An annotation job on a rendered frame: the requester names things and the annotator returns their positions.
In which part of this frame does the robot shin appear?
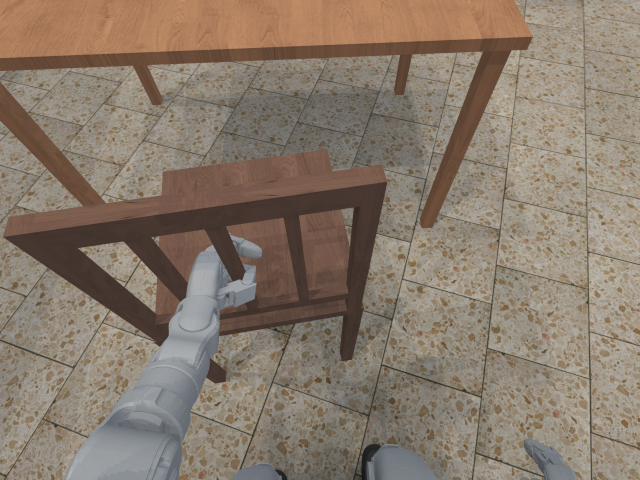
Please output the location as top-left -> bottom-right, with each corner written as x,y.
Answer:
373,444 -> 399,457
254,463 -> 278,474

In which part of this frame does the left robot forearm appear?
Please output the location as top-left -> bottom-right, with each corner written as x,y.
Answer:
64,295 -> 220,480

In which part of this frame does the chair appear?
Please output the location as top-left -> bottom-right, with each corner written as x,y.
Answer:
3,149 -> 387,383

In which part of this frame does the robot right shin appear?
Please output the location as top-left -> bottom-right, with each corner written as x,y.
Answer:
373,444 -> 399,457

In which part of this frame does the robot left shin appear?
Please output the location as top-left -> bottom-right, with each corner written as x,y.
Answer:
254,463 -> 278,474

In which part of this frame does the right robot hand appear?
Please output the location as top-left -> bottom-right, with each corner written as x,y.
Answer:
520,439 -> 579,480

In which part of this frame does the table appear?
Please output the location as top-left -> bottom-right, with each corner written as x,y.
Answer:
0,0 -> 533,228

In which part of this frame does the left robot upper arm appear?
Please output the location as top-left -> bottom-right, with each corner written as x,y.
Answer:
69,424 -> 182,480

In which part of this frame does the left robot hand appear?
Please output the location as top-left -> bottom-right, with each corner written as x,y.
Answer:
186,233 -> 262,310

